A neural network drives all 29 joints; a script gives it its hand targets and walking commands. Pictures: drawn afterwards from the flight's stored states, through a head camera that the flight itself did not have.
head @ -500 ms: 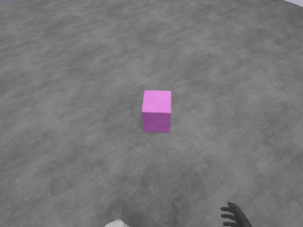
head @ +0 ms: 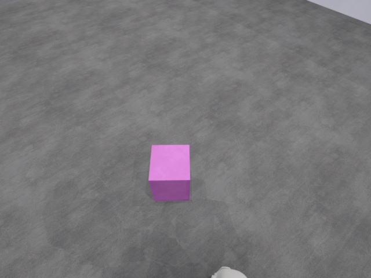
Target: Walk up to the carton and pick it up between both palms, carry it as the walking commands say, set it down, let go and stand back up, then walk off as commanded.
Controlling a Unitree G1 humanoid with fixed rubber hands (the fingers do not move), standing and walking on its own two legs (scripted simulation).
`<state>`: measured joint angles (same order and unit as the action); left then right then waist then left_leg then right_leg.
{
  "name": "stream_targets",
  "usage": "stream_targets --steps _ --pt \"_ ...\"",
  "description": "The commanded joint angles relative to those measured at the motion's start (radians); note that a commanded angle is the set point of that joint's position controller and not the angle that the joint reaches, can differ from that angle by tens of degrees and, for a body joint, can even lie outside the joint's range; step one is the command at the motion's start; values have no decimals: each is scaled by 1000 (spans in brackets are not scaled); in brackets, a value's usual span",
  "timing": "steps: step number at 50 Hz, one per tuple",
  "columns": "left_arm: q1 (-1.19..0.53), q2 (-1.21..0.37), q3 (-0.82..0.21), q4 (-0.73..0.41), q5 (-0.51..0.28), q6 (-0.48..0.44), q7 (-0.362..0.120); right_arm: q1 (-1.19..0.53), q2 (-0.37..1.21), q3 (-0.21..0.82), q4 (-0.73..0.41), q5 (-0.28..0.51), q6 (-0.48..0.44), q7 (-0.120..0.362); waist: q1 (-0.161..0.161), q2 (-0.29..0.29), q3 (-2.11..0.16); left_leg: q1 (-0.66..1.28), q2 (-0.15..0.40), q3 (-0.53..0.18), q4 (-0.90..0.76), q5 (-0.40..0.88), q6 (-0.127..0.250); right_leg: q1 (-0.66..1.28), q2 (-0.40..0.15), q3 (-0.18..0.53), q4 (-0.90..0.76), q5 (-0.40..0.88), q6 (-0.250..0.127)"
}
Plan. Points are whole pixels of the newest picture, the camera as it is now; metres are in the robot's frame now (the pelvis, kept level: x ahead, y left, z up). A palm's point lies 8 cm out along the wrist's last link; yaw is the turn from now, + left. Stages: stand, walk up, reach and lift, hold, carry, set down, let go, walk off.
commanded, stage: walk up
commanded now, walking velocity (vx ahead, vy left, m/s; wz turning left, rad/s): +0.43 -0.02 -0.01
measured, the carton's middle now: (171, 173) +0.70 +0.06 -0.63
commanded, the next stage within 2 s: none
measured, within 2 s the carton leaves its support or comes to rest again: neither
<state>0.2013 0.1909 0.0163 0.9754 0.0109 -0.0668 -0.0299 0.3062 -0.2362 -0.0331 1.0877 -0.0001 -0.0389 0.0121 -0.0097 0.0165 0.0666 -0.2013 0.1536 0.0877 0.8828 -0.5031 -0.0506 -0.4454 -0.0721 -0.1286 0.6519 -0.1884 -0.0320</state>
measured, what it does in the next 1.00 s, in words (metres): walks ahead: left foot, then right foot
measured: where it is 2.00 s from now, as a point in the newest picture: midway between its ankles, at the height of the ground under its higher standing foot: (170, 267)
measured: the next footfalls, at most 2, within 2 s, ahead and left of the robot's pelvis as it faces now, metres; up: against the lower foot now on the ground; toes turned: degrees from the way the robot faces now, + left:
left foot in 0.30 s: +0.26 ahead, +0.12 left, +0.00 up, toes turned +6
right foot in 0.62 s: +0.24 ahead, -0.12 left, +0.00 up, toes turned -6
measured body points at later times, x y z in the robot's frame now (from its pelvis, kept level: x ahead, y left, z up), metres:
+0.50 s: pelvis +0.16 +0.03 +0.02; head +0.20 +0.05 +0.47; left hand +0.20 +0.26 -0.14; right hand +0.20 -0.22 -0.12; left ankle +0.17 +0.15 -0.72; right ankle +0.12 -0.12 -0.67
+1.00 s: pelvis +0.22 +0.00 +0.02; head +0.26 +0.01 +0.47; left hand +0.24 +0.22 -0.14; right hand +0.25 -0.23 -0.14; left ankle +0.22 +0.12 -0.72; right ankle +0.20 -0.11 -0.72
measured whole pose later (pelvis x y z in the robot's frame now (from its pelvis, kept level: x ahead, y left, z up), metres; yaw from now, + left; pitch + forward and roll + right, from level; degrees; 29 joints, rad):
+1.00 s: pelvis +0.22 +0.00 +0.02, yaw +0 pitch +1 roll +0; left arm 0.23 0.15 0.02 1.10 0.01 -0.03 0.03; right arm 0.22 -0.16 -0.01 1.08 0.00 -0.01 -0.02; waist -0.01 -0.01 0.05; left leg -0.26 0.04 0.09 0.49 -0.26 0.00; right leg -0.21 -0.04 -0.11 0.48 -0.28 0.00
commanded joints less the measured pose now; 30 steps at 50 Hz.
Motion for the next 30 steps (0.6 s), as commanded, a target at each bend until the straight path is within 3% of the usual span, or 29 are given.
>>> stream_targets --steps 1,2,3,4,5,6,7,8,9,11,13,14,15,16,17,18,19,20,21,22,24,25,26,27,28,29,30 --pt "234 217 65 48 19 -8 28 -86 -69 -19 -126 -16 -18 -1 100 -214 -31 -442 -8 -58 307 -14 36 420 -337 521 -449 -84 -154" --pt "196 183 58 47 8 -9 27 -95 -66 -26 -123 -16 -13 -3 84 -141 -12 -378 9 -44 318 58 22 338 -285 413 -455 12 -124" --pt "144 162 54 58 9 -13 33 -75 -30 -16 -108 -19 -5 2 49 -147 8 -320 21 -55 245 85 29 261 -277 309 -454 82 -112" --pt "140 148 48 57 13 -24 29 -24 -33 -23 -96 -27 5 0 37 -122 0 -325 -2 -51 217 116 26 288 -259 305 -433 266 -102" --pt "138 165 48 82 8 -24 32 -29 -44 -23 -86 -22 13 2 33 -136 0 -279 -11 -24 162 88 8 284 -246 239 -404 412 -104" --pt "154 160 49 89 10 -23 33 -37 -21 -23 -98 -19 17 -2 35 -173 -5 -256 0 -28 113 91 18 302 -251 249 -391 402 -113" --pt "172 161 51 104 15 -22 38 -51 -10 -21 -108 -18 24 -3 51 -208 -25 -288 -23 -23 82 122 23 353 -241 247 -402 366 -114" --pt "170 191 58 98 12 -19 39 -68 -32 -21 -98 -14 31 -3 60 -173 -2 -315 -26 -10 45 133 12 357 -267 254 -414 313 -123" --pt "186 203 63 98 14 -20 39 -110 -38 -26 -109 -19 33 -2 73 -109 25 -340 -21 -8 7 124 -3 372 -284 283 -417 361 -138" --pt "122 166 64 89 15 -3 38 -118 -25 -7 -127 -10 19 9 48 -298 2 -207 -36 29 -173 134 2 324 -182 118 -372 339 -105" --pt "79 188 64 99 12 15 42 -81 -37 -18 -112 -4 2 -4 14 -206 -66 -97 -86 95 -340 244 1 346 -167 103 -278 346 -103" --pt "95 185 67 99 6 21 45 -69 -20 -18 -101 -1 -3 -9 8 -184 -66 -40 -102 125 -402 315 3 283 -144 90 -261 227 -88" --pt "72 165 62 78 2 20 42 16 -49 -17 -73 -8 -11 -16 -27 -139 -128 60 -78 100 -449 401 18 291 -114 59 -166 202 -53" --pt "68 115 52 63 4 13 37 151 -126 -47 -35 -21 -26 -24 -82 44 -204 230 51 -57 -469 408 60 152 -34 9 14 56 3" --pt "96 63 40 29 1 20 36 225 -230 -67 -27 -33 -24 -24 -118 373 -214 301 289 -444 -628 417 161 -44 92 -26 281 -368 54" --pt "65 75 39 25 9 30 39 210 -213 -57 -41 -31 -17 -26 -108 254 -125 257 318 -483 -642 380 207 -111 42 83 385 -416 48" --pt "31 61 40 24 11 30 38 164 -158 -45 -41 -30 -16 -25 -82 204 -76 224 298 -404 -616 474 221 -150 14 115 427 -382 47" --pt "23 60 42 17 12 25 31 104 -126 -36 -45 -29 -17 -27 -50 150 -63 176 255 -314 -604 505 200 -111 -6 109 389 -311 38" --pt "28 66 42 17 13 18 26 51 -124 -38 -66 -27 -21 -27 -42 110 -123 224 224 -274 -588 578 189 -112 -2 99 362 -288 38" --pt "48 58 39 21 11 17 22 33 -107 -35 -66 -28 -25 -26 -37 133 -158 199 210 -236 -567 676 191 -70 14 53 324 -290 44" --pt "64 39 30 11 3 21 22 46 -107 -36 -38 -32 -24 -29 -45 201 -160 165 165 -136 -545 696 175 -7 16 45 179 -265 48" --pt "11 40 25 -2 -1 26 20 40 -115 -38 -35 -32 -18 -29 -57 227 -156 164 140 -128 -534 679 167 8 31 25 112 -252 48" --pt "25 37 26 2 0 25 22 49 -114 -40 -20 -32 -13 -31 -47 223 -154 163 159 -133 -536 612 174 30 21 25 52 -244 50" --pt "29 18 24 -12 -3 26 26 55 -110 -36 -7 -37 -2 -29 -43 259 -145 105 146 -115 -532 499 173 80 31 11 -20 -219 47" --pt "29 32 27 1 -5 27 26 43 -133 -42 -9 -32 3 -28 -34 200 -130 65 119 -105 -531 381 157 124 47 -5 -95 -143 50" --pt "83 52 31 24 -1 17 25 -18 -153 -46 -27 -26 9 -27 -1 214 -144 49 87 -68 -473 322 141 196 47 -29 -208 -80 49" --pt "171 61 39 67 -4 8 34 -50 -129 -34 -46 -26 12 -26 39 132 -154 -17 69 -59 -424 303 121 292 32 -26 -260 40 31"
